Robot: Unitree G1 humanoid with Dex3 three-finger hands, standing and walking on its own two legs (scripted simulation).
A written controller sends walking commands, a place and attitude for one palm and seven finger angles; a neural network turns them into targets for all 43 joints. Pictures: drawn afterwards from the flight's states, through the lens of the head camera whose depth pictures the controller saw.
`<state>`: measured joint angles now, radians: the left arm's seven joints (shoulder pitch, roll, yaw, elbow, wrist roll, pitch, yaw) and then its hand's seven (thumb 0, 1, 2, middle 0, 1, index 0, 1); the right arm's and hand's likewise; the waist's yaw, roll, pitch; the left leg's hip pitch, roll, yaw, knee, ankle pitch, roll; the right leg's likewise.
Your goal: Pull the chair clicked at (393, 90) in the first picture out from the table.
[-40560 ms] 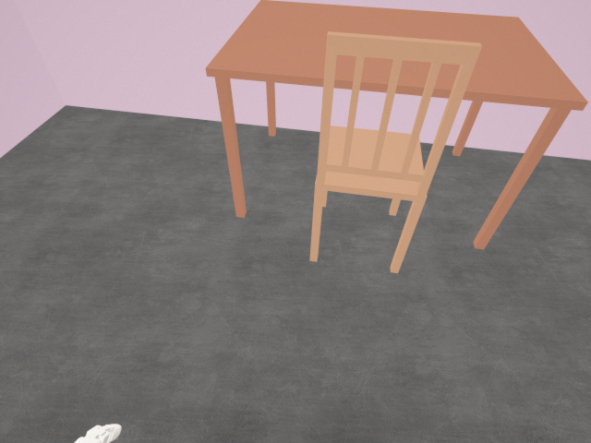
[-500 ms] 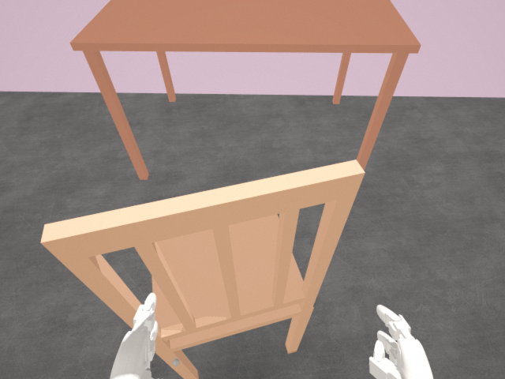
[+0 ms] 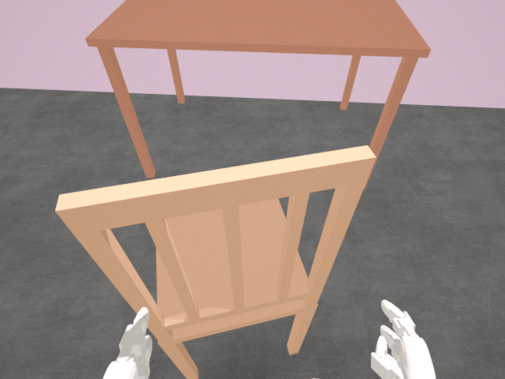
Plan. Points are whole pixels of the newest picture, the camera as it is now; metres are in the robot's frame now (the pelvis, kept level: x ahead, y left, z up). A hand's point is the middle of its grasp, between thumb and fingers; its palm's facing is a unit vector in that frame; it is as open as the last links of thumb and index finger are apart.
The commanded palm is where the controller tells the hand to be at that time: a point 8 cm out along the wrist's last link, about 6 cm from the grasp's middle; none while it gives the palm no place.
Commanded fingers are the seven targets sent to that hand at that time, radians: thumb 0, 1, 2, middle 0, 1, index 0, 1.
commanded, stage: draw the hand back to the body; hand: left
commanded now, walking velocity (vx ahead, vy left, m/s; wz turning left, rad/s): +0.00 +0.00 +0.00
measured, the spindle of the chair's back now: (235, 265) +0.31 +0.05 +0.00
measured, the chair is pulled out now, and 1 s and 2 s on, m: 0.66 0.66 0.66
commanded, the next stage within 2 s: step back with the hand held close in 1.48 s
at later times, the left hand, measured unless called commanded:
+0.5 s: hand (103, 360) +0.14 +0.18 +0.10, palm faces +0.07 -0.96 -0.27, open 16.6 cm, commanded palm +0.11 +0.24 +0.13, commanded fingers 0.00 -0.15 0.39 -0.05 -0.08 -0.05 -0.08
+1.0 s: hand (15, 251) +0.21 +0.25 +0.21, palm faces +0.42 -0.80 -0.43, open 10.8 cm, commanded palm +0.16 +0.30 +0.22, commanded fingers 0.00 0.75 0.83 -0.18 -0.27 -0.18 -0.27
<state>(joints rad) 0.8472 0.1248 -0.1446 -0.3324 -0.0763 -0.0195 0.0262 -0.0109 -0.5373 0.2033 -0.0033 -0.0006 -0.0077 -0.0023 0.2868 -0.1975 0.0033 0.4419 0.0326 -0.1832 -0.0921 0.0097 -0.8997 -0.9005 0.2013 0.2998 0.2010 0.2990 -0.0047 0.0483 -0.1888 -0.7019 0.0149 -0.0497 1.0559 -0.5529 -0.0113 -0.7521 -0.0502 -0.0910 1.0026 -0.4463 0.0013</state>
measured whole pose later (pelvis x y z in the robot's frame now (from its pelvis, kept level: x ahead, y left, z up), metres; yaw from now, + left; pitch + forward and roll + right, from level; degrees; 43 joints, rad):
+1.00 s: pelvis +0.03 +0.01 +0.06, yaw -1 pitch -4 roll -1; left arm 0.56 0.34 0.27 -0.44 -0.04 -0.05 0.16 0.00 0.41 0.66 -0.14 -0.20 -0.15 -0.20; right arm 0.21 -0.21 0.04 0.63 0.01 -0.19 -0.11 0.01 -0.90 -0.90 0.20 0.30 0.20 0.30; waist 0.06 0.08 -0.01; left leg -0.08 0.01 -0.01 0.51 -0.36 0.00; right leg -0.15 -0.04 -0.07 0.49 -0.27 0.02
